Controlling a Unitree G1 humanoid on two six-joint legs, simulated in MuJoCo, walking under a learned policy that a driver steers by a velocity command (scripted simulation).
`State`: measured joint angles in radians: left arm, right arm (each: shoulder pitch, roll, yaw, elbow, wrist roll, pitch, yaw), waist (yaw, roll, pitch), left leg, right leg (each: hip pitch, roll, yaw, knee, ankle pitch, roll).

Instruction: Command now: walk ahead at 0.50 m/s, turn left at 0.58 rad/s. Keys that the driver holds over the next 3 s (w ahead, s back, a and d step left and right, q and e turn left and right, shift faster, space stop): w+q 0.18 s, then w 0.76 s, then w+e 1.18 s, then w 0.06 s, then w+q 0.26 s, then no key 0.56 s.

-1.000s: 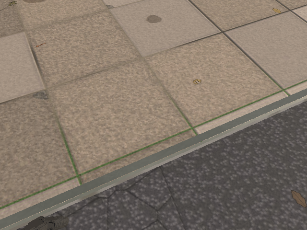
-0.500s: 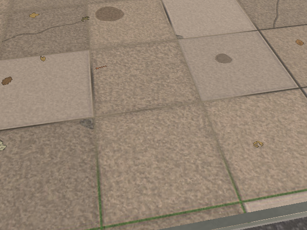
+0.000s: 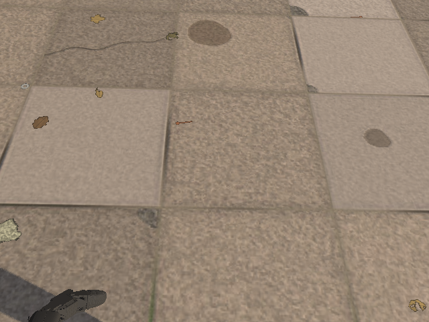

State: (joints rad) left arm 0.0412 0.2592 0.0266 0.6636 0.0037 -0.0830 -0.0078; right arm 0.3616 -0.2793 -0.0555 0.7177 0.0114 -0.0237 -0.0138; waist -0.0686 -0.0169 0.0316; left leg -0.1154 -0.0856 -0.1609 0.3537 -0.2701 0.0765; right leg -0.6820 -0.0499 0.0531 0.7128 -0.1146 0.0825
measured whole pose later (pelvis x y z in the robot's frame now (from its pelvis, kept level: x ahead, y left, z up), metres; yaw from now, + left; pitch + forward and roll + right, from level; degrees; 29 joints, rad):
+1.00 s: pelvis +0.53 +0.06 +0.01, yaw +13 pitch +3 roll +0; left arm 0.02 0.27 0.03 0.72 -0.01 -0.09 -0.06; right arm 0.43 -0.30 -0.06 0.82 0.00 -0.04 -0.02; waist -0.06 0.00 0.03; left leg -0.01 0.01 -0.01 0.64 -0.51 0.01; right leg -0.52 0.01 -0.04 0.56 -0.10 -0.07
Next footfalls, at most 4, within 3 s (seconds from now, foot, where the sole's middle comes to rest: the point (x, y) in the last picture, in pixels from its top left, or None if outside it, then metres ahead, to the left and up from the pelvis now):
0.06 right None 0.23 -0.15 -0.74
0.46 left None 0.33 0.15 -0.74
0.96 right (198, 239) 0.71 0.01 -0.74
1.46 left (125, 184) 0.94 0.26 -0.74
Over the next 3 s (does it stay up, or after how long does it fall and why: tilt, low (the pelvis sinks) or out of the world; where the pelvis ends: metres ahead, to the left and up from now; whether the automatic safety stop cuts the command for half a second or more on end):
stays up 1.48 -0.07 0.03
